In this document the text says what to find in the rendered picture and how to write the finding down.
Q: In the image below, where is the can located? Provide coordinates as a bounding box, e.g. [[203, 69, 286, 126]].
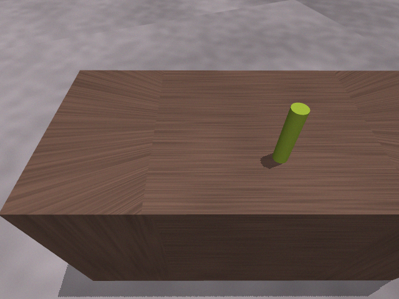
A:
[[272, 103, 310, 163]]

